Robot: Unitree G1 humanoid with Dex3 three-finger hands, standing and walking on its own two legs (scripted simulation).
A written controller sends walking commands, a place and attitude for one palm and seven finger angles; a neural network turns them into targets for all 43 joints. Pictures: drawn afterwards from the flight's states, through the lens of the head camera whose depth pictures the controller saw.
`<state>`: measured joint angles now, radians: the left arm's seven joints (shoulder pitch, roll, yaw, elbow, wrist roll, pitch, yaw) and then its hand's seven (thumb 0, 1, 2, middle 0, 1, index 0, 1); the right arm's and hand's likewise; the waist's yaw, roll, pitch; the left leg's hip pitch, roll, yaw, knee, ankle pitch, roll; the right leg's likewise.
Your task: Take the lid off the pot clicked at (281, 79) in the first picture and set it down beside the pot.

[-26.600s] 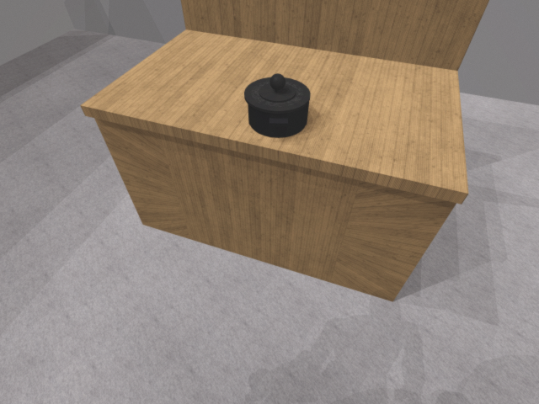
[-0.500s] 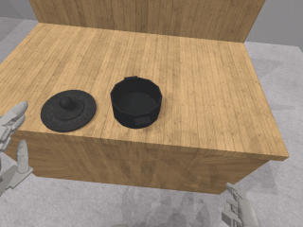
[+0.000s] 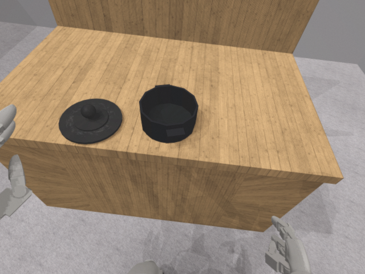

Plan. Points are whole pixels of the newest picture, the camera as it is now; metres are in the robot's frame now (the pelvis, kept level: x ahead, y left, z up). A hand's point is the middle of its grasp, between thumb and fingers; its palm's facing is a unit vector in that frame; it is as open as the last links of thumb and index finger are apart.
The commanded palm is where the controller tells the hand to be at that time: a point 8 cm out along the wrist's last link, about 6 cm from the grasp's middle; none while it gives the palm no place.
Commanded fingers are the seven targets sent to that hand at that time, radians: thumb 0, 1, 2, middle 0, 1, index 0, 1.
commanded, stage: step back with the hand held close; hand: left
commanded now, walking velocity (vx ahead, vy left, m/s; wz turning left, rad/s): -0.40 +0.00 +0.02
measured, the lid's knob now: (88, 111) +0.55 +0.33 -0.03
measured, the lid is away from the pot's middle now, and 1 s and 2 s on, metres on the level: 0.25 0.25 0.25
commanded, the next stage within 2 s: stop stepping back and stand still in 0.76 s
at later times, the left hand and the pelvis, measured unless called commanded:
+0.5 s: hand (22, 221) +0.15 +0.22 +0.18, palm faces +0.33 -0.83 -0.46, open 7.4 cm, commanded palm +0.08 +0.27 +0.19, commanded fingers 0.00 0.90 0.90 -0.20 -0.30 -0.20 -0.30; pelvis -0.05 -0.01 -0.01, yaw -1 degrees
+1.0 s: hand out of the picture +0.08 +0.23 +0.18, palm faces +0.21 -0.87 -0.44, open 7.4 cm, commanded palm +0.00 +0.28 +0.19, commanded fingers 0.00 0.90 0.90 -0.20 -0.30 -0.20 -0.30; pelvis -0.15 +0.01 +0.01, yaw -4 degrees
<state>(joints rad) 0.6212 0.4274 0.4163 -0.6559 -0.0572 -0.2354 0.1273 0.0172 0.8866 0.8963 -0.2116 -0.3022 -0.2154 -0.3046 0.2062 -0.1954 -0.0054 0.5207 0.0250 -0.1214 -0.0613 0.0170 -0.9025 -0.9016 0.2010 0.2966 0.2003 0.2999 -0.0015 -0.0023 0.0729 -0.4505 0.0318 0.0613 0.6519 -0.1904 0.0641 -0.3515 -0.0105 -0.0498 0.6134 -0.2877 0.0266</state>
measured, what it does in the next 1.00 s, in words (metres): walks backwards: right foot, then left foot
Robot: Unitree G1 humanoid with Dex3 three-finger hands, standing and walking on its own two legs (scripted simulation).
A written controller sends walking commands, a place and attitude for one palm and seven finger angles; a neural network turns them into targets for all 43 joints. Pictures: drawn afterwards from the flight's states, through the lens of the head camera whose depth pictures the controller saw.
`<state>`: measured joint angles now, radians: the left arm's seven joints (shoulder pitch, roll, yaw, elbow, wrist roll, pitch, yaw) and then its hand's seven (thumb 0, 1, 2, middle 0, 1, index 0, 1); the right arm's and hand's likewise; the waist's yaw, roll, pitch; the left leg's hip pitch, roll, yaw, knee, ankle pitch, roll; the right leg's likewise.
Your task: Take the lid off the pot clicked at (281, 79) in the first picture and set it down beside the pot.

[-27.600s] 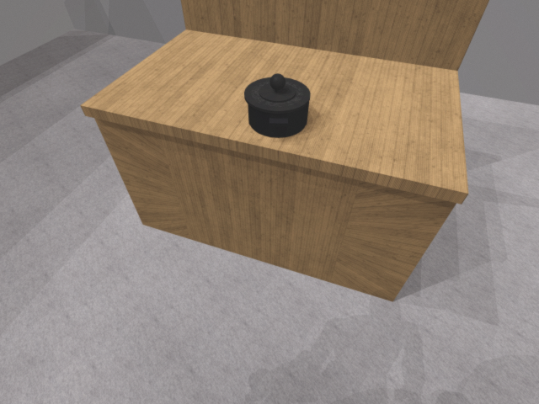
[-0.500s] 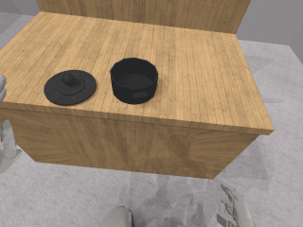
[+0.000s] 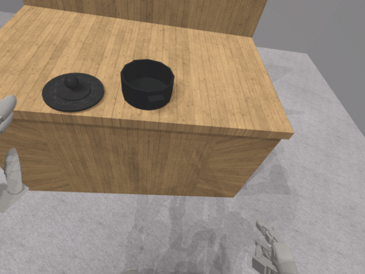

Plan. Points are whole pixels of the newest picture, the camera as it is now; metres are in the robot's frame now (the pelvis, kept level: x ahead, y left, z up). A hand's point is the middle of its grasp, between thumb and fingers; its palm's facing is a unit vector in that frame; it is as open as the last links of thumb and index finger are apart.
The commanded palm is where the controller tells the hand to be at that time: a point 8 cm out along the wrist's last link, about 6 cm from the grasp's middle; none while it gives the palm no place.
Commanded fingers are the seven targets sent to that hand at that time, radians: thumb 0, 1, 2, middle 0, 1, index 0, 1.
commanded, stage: stop stepping back and stand still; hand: left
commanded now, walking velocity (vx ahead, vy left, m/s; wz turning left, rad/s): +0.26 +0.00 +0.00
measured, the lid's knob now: (71, 82) +0.68 +0.36 -0.04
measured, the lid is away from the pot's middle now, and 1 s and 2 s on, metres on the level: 0.25 0.25 0.25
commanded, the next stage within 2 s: let the arm hang, fingers relaxed in 0.60 s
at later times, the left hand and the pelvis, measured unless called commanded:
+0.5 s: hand out of the picture +0.13 +0.24 +0.17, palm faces +0.28 -0.84 -0.46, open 7.4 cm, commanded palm +0.07 +0.29 +0.19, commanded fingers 0.00 0.90 0.90 -0.20 -0.30 -0.20 -0.30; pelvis -0.06 +0.01 +0.00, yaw +0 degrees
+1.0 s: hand out of the picture +0.04 +0.18 -0.18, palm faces +0.18 -0.98 -0.13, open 6.9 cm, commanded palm none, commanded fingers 0.00 0.90 0.90 -0.20 -0.30 -0.20 -0.30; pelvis -0.03 +0.01 -0.01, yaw +7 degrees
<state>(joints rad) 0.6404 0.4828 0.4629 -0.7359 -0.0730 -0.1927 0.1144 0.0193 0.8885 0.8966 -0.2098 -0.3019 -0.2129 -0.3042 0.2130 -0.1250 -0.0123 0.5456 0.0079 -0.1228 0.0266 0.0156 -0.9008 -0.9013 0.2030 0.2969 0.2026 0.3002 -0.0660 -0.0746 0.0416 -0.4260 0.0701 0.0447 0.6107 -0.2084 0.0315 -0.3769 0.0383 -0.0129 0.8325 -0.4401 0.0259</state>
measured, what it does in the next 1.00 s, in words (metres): steps on the spot: right foot, then left foot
